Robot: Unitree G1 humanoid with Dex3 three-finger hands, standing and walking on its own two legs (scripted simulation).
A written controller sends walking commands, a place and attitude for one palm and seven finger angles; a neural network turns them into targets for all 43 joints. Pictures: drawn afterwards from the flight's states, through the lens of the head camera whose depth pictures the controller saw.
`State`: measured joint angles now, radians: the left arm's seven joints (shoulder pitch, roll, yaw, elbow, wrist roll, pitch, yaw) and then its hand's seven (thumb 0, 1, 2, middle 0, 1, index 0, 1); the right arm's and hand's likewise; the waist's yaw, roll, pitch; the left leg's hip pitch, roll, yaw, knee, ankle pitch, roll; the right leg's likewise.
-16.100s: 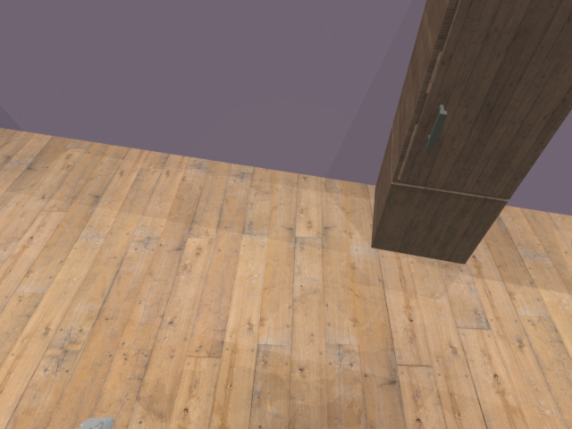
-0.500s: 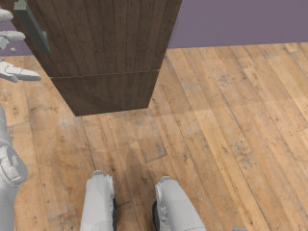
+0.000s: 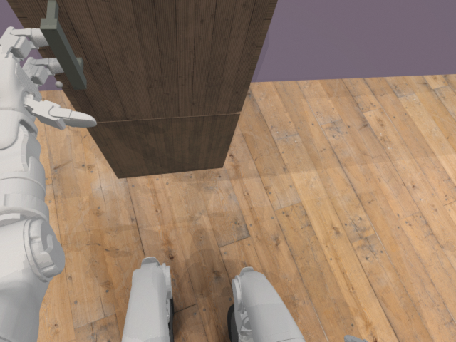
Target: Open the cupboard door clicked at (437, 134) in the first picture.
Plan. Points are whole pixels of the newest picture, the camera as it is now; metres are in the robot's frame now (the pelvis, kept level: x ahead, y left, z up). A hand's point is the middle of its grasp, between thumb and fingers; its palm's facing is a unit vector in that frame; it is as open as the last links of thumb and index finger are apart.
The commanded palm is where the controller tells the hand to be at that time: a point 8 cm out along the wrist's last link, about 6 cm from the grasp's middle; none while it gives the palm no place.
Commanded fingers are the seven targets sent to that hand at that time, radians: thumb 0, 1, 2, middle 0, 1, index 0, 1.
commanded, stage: slide the fingers in behind the handle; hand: left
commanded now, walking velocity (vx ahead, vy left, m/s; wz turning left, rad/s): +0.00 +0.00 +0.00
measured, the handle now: (67, 48) +0.56 +0.24 +0.07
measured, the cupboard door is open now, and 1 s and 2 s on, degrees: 0 0 7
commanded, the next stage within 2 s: close the thumb around the handle in 0.74 s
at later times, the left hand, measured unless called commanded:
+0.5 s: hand (68, 85) +0.51 +0.24 +0.05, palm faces +0.16 -0.99 -0.01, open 14.0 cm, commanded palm +0.50 +0.25 +0.05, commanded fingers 0.00 -0.50 0.30 -0.30 -1.20 -0.30 -1.20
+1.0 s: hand (68, 84) +0.51 +0.24 +0.05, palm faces +0.16 -0.99 -0.02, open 13.4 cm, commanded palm +0.50 +0.24 +0.05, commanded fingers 0.00 0.00 0.52 -0.34 -1.25 -0.34 -1.25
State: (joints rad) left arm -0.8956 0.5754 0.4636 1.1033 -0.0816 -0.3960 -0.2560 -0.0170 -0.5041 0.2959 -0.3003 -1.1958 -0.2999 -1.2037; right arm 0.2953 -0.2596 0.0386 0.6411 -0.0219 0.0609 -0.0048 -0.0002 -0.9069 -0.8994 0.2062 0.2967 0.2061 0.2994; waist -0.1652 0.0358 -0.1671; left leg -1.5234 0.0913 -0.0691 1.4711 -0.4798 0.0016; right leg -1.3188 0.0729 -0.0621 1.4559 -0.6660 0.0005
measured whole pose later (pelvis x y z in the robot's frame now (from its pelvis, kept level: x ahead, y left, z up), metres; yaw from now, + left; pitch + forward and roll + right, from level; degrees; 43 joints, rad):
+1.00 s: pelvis +0.00 +0.00 +0.00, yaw +1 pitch +30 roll -6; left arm -0.90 0.51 0.39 1.12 -0.08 -0.44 -0.15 -0.02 -0.40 0.34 -0.24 -1.21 -0.31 -1.21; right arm 0.30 -0.25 0.03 0.67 -0.03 0.07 0.01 0.00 -0.91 -0.90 0.21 0.30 0.21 0.30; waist -0.15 0.04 -0.17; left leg -1.50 0.07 -0.07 1.45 -0.47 0.00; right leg -1.30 0.06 -0.06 1.44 -0.67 0.00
